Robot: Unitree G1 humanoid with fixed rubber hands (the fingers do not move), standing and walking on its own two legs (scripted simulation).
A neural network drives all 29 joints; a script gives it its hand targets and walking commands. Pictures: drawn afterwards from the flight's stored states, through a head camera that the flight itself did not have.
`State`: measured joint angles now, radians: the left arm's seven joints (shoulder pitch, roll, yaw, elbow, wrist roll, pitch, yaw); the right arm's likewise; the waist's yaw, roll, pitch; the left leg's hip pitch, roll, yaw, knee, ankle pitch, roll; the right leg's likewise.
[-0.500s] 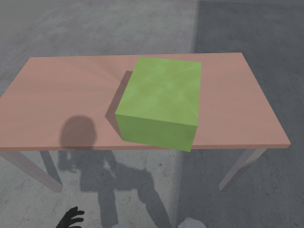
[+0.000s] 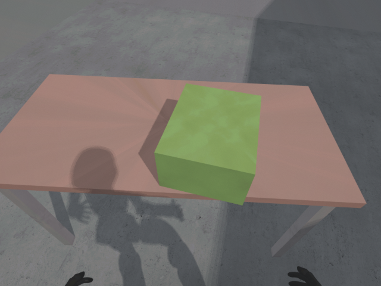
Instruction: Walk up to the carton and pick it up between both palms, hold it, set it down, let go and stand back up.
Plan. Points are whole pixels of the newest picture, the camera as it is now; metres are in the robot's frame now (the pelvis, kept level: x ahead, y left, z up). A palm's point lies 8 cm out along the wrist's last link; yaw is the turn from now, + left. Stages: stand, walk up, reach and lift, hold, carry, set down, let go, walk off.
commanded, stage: walk up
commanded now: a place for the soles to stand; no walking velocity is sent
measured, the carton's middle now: (212, 139) +0.52 -0.05 -0.03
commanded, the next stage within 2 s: reach and lift in 1.72 s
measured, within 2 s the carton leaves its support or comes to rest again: neither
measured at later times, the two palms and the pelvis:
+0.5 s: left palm out of the picture +0.11 +0.25 -0.10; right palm out of the picture +0.11 -0.26 -0.11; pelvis +0.04 +0.00 +0.00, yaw +0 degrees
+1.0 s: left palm (71, 285) +0.15 +0.26 -0.10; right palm out of the picture +0.14 -0.26 -0.10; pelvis +0.05 +0.00 +0.00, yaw -1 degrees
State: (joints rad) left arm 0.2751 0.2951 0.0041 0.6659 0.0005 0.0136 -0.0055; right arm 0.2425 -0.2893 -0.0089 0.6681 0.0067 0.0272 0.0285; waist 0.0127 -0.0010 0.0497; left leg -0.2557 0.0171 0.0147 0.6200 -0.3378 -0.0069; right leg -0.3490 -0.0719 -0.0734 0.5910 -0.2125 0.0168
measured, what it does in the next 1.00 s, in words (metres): shifts its weight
